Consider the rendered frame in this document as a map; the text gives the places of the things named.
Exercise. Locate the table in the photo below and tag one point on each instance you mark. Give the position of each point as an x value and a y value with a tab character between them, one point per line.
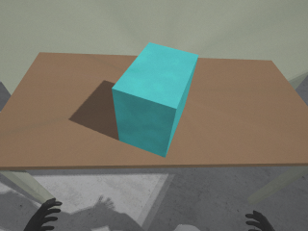
238	113

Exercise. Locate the carton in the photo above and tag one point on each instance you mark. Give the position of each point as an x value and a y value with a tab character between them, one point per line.
150	96

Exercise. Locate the left robot hand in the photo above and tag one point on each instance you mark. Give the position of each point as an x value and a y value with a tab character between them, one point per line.
38	219

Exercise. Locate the right robot hand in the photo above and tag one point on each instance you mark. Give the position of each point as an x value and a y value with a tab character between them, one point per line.
263	223

